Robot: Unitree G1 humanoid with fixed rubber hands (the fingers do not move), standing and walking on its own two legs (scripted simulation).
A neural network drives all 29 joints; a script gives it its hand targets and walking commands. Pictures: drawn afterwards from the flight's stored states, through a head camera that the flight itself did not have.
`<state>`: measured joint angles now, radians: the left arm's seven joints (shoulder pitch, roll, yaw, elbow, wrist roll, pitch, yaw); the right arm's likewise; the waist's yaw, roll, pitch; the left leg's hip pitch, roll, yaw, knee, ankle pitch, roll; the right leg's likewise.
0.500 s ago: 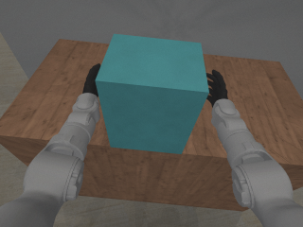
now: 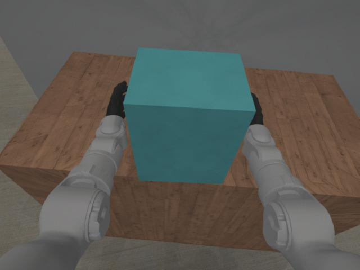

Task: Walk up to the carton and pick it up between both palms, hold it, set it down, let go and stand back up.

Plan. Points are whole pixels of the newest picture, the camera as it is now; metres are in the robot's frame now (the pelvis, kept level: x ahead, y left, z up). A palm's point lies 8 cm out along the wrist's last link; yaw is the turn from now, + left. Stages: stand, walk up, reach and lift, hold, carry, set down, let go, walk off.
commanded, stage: reach and lift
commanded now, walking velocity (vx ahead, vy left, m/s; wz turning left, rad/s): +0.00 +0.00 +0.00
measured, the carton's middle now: (184, 122) +0.46 +0.00 +0.07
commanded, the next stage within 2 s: none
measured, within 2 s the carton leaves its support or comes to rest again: leaves its support in 1.30 s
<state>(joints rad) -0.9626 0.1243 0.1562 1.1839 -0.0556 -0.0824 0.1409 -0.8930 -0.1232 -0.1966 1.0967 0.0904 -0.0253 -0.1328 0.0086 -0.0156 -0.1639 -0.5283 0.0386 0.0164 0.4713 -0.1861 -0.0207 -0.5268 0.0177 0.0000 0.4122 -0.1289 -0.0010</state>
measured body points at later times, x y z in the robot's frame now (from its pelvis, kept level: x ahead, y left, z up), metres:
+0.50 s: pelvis +0.02 +0.01 +0.01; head +0.04 +0.02 +0.46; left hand +0.44 +0.16 +0.10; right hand +0.42 -0.16 +0.09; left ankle +0.01 +0.13 -0.74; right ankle +0.03 -0.12 -0.74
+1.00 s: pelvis +0.03 +0.00 +0.01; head +0.04 +0.03 +0.46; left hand +0.44 +0.16 +0.10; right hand +0.42 -0.16 +0.09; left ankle +0.01 +0.13 -0.74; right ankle +0.03 -0.12 -0.74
